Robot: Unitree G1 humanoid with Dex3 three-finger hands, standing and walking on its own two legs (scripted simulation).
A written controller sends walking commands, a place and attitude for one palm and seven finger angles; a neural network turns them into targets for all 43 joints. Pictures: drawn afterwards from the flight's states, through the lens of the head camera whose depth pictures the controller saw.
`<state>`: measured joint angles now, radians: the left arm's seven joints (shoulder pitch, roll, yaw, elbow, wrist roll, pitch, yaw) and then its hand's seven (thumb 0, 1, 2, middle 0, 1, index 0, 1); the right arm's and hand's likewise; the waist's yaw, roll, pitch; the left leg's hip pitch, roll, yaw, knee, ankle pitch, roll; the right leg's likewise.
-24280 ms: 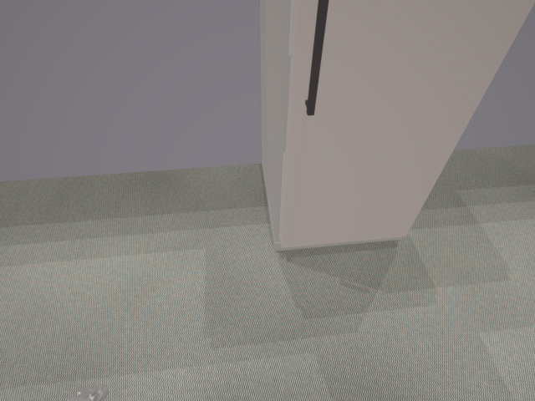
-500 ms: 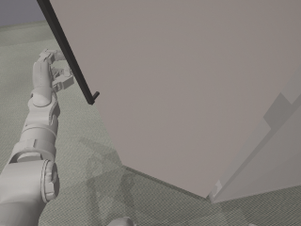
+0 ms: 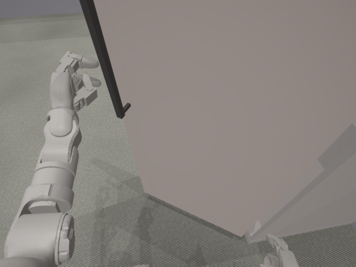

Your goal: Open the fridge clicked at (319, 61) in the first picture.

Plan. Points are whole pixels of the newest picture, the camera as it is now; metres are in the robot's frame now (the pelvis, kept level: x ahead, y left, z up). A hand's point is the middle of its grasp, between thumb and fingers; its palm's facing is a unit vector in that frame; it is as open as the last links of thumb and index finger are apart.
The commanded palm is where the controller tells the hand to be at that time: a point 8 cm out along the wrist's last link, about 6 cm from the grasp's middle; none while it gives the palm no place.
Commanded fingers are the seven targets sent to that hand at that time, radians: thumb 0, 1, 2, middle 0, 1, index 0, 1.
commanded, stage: stop walking and hold the door back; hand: left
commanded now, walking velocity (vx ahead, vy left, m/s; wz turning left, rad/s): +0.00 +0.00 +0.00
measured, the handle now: (109, 56) +0.51 +0.21 +0.20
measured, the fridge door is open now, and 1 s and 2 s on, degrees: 55 55 55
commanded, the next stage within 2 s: loosen the grip on the handle in 0.08 s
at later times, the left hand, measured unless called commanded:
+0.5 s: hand (90, 101) +0.40 +0.23 +0.15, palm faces +0.26 -0.95 -0.18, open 10.2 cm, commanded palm +0.37 +0.27 +0.16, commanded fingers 0.00 -0.55 0.20 -0.36 -1.28 -0.36 -1.28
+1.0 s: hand (75, 100) +0.41 +0.27 +0.14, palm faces +0.34 -0.92 -0.18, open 14.6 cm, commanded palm +0.37 +0.31 +0.15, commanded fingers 0.00 -0.55 0.20 -0.25 -1.15 -0.25 -1.15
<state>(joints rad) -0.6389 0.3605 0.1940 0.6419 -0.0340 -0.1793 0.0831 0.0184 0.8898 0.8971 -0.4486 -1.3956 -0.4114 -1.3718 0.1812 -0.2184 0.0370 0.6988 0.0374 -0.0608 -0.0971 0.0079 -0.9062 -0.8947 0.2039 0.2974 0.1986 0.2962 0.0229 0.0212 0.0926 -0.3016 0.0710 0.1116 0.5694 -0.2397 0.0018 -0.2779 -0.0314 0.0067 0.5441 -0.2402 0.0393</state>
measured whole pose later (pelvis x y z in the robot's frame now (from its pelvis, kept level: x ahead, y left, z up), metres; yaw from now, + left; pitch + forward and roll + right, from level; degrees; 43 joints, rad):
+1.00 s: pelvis +0.03 -0.01 -0.01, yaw +1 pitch +5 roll +0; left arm -0.49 0.43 0.38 0.64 -0.05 -0.21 -0.06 -0.01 -0.55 0.20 -0.26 -1.15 -0.26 -1.16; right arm 0.26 -0.25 0.01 0.70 0.02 -0.13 -0.09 0.01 -0.91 -0.89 0.20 0.30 0.20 0.30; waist -0.01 0.01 -0.04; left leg -0.42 0.05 0.06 0.62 -0.28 -0.01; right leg -0.39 -0.03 -0.02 0.62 -0.31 0.02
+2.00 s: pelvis +0.02 +0.00 -0.01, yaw +3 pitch +4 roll -1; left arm -0.19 0.47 0.46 0.34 -0.18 -0.14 -0.24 -0.01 -0.55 0.20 -0.25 -1.15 -0.26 -1.15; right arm 0.24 -0.25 0.04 0.65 0.03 -0.17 -0.14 0.01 -0.91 -0.89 0.20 0.30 0.20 0.30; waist 0.04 0.02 -0.07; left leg -0.44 0.04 0.03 0.68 -0.31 0.00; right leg -0.38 -0.05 -0.04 0.65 -0.32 0.03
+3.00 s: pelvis +0.02 +0.00 +0.00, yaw +3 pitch -2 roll -1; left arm 0.26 0.36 0.38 -0.21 -0.10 -0.05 0.07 -0.01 -0.23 0.35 -0.24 -0.96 -0.24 -0.96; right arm 0.22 -0.23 0.05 0.67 0.00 -0.27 -0.10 0.01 -0.90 -0.90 0.20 0.30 0.20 0.30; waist 0.08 0.03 -0.01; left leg -0.26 0.03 0.03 0.56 -0.27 0.00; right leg -0.20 -0.05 -0.04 0.52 -0.28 0.04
